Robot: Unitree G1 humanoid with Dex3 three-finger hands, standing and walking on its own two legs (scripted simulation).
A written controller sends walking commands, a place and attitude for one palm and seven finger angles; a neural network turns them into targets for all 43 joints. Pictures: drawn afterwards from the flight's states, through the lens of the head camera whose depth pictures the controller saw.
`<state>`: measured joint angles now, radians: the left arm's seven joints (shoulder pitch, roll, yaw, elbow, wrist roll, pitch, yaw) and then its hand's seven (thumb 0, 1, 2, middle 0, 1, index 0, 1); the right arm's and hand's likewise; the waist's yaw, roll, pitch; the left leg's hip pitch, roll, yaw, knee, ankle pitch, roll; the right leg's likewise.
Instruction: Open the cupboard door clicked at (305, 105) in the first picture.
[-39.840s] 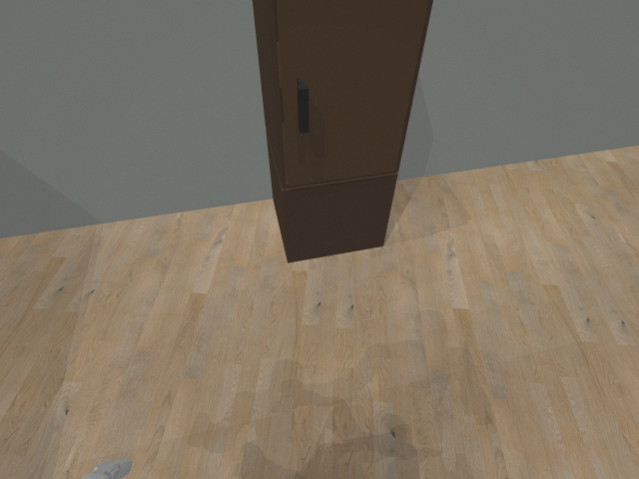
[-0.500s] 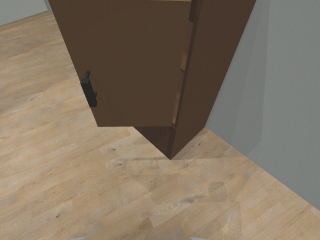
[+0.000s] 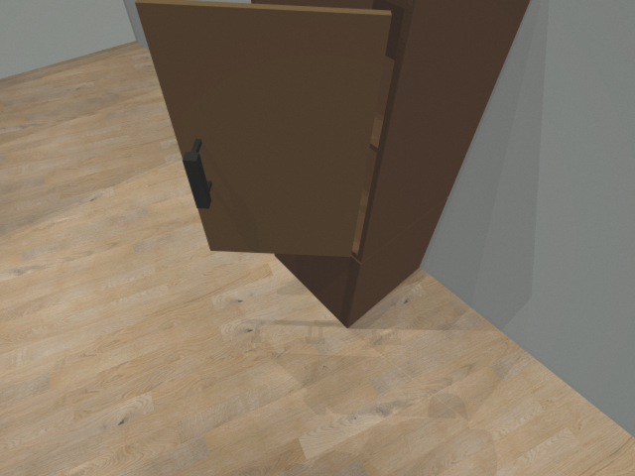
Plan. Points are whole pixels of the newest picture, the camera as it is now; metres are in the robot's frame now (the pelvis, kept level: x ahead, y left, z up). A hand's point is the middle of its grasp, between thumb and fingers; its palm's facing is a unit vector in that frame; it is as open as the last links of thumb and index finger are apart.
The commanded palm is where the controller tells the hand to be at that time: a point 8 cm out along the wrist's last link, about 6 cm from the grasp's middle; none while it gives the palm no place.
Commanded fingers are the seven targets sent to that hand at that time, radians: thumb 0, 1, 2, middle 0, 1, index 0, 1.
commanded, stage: come to a stop and stand still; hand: left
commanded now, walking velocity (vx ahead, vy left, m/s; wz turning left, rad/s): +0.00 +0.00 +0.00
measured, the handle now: (200, 173) +0.63 +0.29 -0.04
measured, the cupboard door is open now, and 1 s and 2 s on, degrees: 47 47 47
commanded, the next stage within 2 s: look again from close up in 0.44 s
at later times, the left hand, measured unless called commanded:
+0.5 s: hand out of the picture +0.02 +0.18 -0.17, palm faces +0.00 -0.99 -0.16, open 7.3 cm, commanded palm none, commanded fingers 0.00 0.90 0.90 -0.20 -0.30 -0.20 -0.30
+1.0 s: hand out of the picture -0.01 +0.18 -0.17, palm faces -0.01 -0.98 -0.21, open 7.3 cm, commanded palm none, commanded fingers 0.00 0.90 0.90 -0.20 -0.30 -0.20 -0.30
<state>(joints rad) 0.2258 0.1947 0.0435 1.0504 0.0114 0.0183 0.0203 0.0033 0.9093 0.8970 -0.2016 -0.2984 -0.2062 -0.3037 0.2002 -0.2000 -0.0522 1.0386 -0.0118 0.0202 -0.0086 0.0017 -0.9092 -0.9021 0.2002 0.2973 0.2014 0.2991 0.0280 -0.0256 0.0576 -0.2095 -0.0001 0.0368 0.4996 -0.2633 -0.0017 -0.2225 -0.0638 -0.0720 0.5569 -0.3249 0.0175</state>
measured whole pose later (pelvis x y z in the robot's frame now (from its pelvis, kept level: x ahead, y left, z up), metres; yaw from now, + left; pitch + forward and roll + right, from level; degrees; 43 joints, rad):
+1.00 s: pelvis -0.03 +0.01 +0.00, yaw -2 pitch -3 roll +0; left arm 0.30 0.16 -0.01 1.06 0.02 0.00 0.03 0.01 0.91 0.90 -0.20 -0.30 -0.20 -0.30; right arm 0.30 -0.17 -0.01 1.05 -0.01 -0.01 -0.01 0.01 -0.92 -0.90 0.20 0.30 0.20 0.30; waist 0.00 0.01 0.00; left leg -0.20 0.00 0.07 0.50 -0.26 0.02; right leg -0.22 -0.05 -0.03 0.52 -0.26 0.02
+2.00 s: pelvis +0.10 +0.06 -0.01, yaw +2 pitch +0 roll -1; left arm 0.44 0.12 0.03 1.08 0.03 -0.03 0.00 0.01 0.90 0.90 -0.20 -0.30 -0.21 -0.30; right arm 0.23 -0.20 -0.04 0.98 -0.02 -0.05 0.02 0.01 -0.92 -0.90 0.20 0.30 0.20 0.30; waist 0.04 -0.02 0.03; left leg -0.37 0.05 0.10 0.54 -0.15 0.03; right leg -0.13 -0.07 -0.12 0.56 -0.41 0.02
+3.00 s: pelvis +0.08 +0.05 +0.01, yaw +0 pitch -1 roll +1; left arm 0.34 0.14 0.00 1.12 0.01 0.01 0.02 0.01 0.91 0.90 -0.20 -0.30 -0.20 -0.30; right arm 0.33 -0.11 0.00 1.12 -0.01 0.00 -0.02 0.00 -0.92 -0.90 0.20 0.30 0.20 0.30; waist 0.02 -0.01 0.01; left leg -0.17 -0.01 0.06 0.40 -0.21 0.02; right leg -0.23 0.00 -0.08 0.41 -0.16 -0.04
